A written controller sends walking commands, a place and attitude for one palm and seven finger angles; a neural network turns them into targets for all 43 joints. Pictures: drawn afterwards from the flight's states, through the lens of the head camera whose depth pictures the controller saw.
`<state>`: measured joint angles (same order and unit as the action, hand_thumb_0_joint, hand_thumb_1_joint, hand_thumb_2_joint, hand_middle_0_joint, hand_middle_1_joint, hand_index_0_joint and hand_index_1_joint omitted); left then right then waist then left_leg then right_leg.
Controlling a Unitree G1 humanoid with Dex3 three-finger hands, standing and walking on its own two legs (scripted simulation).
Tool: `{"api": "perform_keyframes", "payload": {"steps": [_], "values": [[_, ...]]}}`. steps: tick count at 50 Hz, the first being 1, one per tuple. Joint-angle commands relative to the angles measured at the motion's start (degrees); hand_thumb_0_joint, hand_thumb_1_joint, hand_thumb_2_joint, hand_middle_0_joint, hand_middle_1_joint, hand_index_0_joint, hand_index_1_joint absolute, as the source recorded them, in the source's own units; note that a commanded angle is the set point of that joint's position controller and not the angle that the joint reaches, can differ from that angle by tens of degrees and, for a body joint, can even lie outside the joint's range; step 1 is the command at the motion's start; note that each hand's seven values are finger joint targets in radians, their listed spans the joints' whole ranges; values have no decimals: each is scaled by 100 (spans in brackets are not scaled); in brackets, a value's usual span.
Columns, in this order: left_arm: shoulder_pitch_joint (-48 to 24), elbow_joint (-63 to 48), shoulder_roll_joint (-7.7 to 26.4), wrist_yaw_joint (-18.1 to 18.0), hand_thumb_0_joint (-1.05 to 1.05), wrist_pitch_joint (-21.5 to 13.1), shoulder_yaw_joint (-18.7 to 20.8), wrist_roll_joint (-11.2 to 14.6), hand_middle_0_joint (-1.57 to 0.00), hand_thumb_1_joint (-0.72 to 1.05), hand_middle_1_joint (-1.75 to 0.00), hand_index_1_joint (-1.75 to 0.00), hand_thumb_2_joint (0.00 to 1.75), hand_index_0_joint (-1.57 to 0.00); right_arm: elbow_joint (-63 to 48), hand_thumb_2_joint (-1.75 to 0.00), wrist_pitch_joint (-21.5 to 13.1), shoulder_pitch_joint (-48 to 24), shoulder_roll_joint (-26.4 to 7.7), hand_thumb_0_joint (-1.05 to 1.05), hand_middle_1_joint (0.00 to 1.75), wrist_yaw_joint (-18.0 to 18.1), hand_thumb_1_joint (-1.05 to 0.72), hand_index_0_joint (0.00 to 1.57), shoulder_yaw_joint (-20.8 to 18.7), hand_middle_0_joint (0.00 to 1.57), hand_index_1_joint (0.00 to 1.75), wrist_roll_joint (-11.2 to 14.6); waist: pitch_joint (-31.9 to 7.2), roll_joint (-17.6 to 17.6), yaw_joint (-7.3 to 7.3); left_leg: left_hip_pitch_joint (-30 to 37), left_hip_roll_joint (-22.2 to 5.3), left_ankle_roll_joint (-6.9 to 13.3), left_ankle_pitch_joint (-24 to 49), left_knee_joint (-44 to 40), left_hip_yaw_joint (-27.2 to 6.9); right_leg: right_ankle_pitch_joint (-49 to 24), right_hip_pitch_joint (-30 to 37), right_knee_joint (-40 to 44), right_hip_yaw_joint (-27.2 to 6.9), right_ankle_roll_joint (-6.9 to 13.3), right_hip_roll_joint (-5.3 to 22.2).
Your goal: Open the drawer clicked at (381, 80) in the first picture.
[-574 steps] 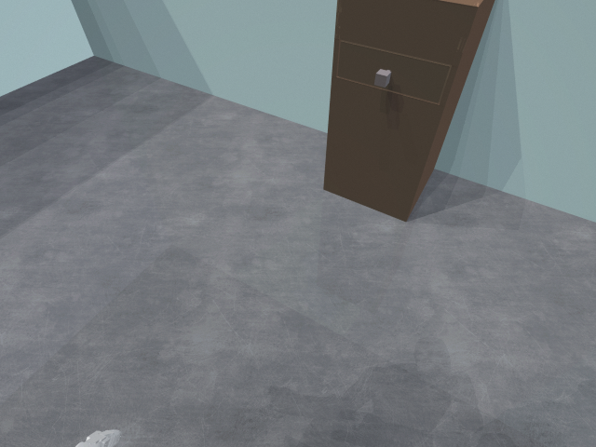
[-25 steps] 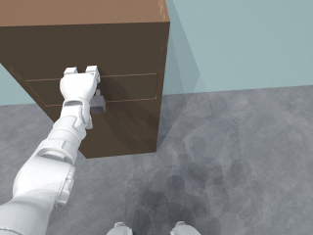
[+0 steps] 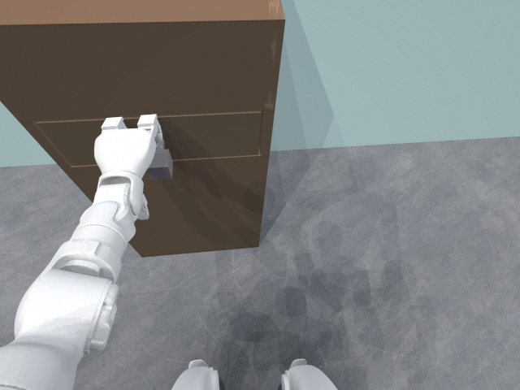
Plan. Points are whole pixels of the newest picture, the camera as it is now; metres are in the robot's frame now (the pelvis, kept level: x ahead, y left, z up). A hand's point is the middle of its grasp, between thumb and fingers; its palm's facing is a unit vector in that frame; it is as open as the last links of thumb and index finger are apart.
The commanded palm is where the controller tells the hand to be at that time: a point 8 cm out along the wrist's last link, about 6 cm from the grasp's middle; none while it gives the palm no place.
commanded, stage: lower the fingers behind the handle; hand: left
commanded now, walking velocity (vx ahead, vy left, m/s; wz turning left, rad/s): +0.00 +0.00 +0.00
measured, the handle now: (160, 156) +0.54 +0.15 -0.04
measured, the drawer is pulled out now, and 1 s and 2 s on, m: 0.00 0.00 0.00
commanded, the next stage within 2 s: lift the fingers back up to retry in 1.16 s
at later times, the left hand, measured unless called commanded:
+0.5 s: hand (149, 173) +0.49 +0.16 -0.03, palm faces -0.01 -0.03 -1.00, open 13.7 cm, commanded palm +0.47 +0.16 +0.01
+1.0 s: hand (149, 173) +0.49 +0.16 -0.04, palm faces +0.01 -0.02 -1.00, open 13.7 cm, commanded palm +0.48 +0.17 -0.01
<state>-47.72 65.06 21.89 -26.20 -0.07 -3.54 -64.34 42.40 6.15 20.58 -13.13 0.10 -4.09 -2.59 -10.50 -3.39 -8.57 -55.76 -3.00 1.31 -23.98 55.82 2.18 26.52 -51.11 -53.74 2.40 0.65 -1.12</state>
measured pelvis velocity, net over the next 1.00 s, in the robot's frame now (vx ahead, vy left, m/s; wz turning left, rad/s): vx -0.03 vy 0.00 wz -0.01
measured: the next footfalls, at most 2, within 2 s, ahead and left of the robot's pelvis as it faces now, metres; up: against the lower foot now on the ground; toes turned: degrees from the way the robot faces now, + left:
none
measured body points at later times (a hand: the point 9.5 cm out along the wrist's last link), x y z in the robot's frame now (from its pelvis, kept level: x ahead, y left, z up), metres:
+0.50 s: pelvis -0.01 +0.00 -0.02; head +0.12 +0.00 +0.41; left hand +0.49 +0.16 +0.02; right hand -0.01 -0.27 -0.15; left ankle +0.01 +0.11 -0.68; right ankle -0.02 -0.12 -0.68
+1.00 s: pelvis -0.03 +0.00 -0.04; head +0.11 +0.01 +0.39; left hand +0.49 +0.16 +0.02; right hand -0.03 -0.27 -0.16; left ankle +0.01 +0.11 -0.68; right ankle -0.02 -0.12 -0.68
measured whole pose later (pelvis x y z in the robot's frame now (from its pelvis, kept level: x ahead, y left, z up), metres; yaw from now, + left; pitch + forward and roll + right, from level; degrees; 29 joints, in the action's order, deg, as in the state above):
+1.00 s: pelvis -0.03 +0.00 -0.04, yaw -1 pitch +28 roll -3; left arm -55.6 68.7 23.1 -28.0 3.9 -4.3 -64.6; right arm 39.8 5.6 18.6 -13.6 0.7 -1.5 -2.1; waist -11.0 -3.9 -10.6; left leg -69.0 -3.4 1.8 -25.5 66.5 1.5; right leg 28.5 -64.2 -64.8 2.8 0.5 -1.2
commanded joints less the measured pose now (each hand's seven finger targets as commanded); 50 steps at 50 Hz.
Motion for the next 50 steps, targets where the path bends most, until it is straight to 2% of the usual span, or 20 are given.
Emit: {"api": "perform_keyframes", "payload": {"steps": [1,3,6,9,11,13,16,20,22,25,26,30,32,34,36,38,40,41,48,50], "values": [[-2808,-948,1175,-353,0,228,249,-21,-30,-50,-120,-120,30,-30,-230,-90,-84,816,-965,0,30,31,-90,20,-304,20,30,9,-2584,-237,-154,2332,290,118,2331,-266,-223,-2176,560,559,-28,124,-278],[-2851,-930,969,-300,0,287,51,-6,-30,-50,-120,-120,30,-30,-255,-90,-83,826,-952,0,30,34,-90,20,-303,20,30,22,-2632,-319,-215,2381,287,115,2305,-246,-229,-2139,475,557,-24,115,-283],[-2698,-873,1060,-181,0,253,169,66,-30,-50,-120,-120,30,-30,-244,-90,-91,850,-956,0,30,47,-90,20,-295,20,30,6,-2731,-240,-174,2402,272,118,2429,-195,-252,-2255,543,505,-26,115,-283],[-2720,-715,784,-127,0,203,-70,14,-30,-50,-120,-120,30,-30,-243,-90,-110,843,-935,0,30,64,-90,20,-286,20,30,17,-2355,-103,-288,2152,259,136,2127,-144,-261,-1984,249,498,-15,101,-275],[-2720,-718,1081,-159,0,140,172,-8,-30,-50,-120,-120,30,-30,-247,-90,-124,839,-966,0,30,84,-90,20,-265,20,30,-4,-2465,-77,-229,2063,257,136,2123,-100,-298,-1950,239,396,-19,118,-270],[-2793,-835,848,-216,0,83,12,-53,-30,-50,-120,-120,30,-30,-278,-90,-145,840,-931,0,30,72,-90,20,-286,20,30,-8,-2568,-241,-264,2094,256,137,2110,-4,-289,-1877,50,337,-14,119,-263],[-2666,-843,1288,-356,0,113,398,-72,-30,-50,-120,-120,30,-30,-273,-90,-144,813,-956,0,30,53,-90,20,-259,20,30,-48,-2806,-269,-120,1958,263,131,2227,91,-269,-2044,195,189,-30,127,-272],[-2614,-652,1317,-472,0,323,377,-95,-30,-50,-120,-120,30,-30,-290,-90,-123,784,-962,0,30,39,-90,20,-235,20,30,-33,-2733,-160,-168,1611,287,147,2038,177,-191,-2087,282,162,-53,93,-257],[-2702,-702,1348,-490,0,383,376,-108,-30,-50,-120,-120,30,-30,-278,-90,-122,830,-976,0,30,38,-90,20,-242,20,30,-37,-2917,-222,-185,1693,284,143,2149,212,-208,-2199,286,107,-51,89,-258],[-2451,-471,1418,-445,0,561,418,-88,-30,-50,-120,-120,30,-30,-262,-90,-71,803,-986,0,30,38,-90,20,-216,20,30,-20,-2779,-44,-146,1489,299,145,2092,224,-160,-2290,424,116,-62,75,-249],[-2429,-380,1258,-395,0,602,314,-30,-30,-50,-120,-120,30,-30,-271,-90,-71,795,-970,0,30,34,-90,20,-204,20,30,-22,-2705,-55,-173,1445,307,144,2048,217,-164,-2271,388,123,-58,78,-251],[-2349,-286,1262,-267,0,620,242,-18,-30,-50,-120,-120,30,-30,-313,-90,-70,769,-983,0,30,56,-90,20,-175,20,30,4,-2523,-33,-200,1237,308,170,1733,236,-128,-2010,298,149,-79,64,-245],[-2243,-90,1348,-175,0,604,271,-10,-30,-50,-120,-120,30,-30,-331,-90,-70,768,-1004,0,30,83,-90,20,-142,20,30,20,-2369,138,-217,1036,307,190,1566,256,-122,-1873,246,134,-88,51,-235],[-2210,-69,1492,-120,0,559,317,-18,-30,-50,-120,-120,30,-30,-376,-90,-79,736,-1006,0,30,103,-90,20,-110,20,30,30,-2250,90,-172,812,320,196,1374,289,-99,-1719,209,99,-106,57,-228],[-2350,-33,1423,-88,0,510,233,-46,-30,-50,-120,-120,30,-30,-365,-90,-100,747,-992,0,30,116,-90,20,-99,20,30,30,-2153,97,-254,701,308,203,1255,343,-121,-1548,25,44,-89,60,-222],[-2208,-11,1633,-94,0,471,393,-77,-30,-50,-120,-120,30,-30,-413,-90,-100,753,-1038,0,30,119,-90,20,-94,20,30,20,-2248,102,-177,657,296,196,1263,411,-139,-1500,-59,-56,-75,70,-226],[-2300,-148,1484,-118,0,458,281,-93,-30,-50,-120,-120,30,-30,-460,-90,-106,759,-1015,0,30,115,-90,20,-110,20,30,30,-2370,28,-187,726,297,188,1251,441,-151,-1426,-143,-76,-66,74,-233],[-2372,-175,1369,-130,0,468,225,-70,-30,-50,-120,-120,30,-30,-454,-90,-113,751,-996,0,30,109,-90,20,-125,20,30,27,-2373,-51,-230,803,287,185,1297,448,-164,-1420,-216,-95,-51,79,-237],[-2853,-4,1452,-169,0,712,143,-55,-30,-50,-120,-120,30,-30,-444,-90,-109,786,-1066,0,30,125,-90,20,-81,20,30,72,-2341,-115,-366,849,257,175,959,423,-276,-913,-599,-106,21,68,-242],[-2882,39,1539,-136,0,773,181,-22,-30,-50,-120,-120,30,-30,-455,-90,-117,790,-1072,0,30,130,-90,20,-51,20,30,75,-2390,-77,-345,773,267,190,911,417,-263,-910,-478,-95,10,65,-242]]}}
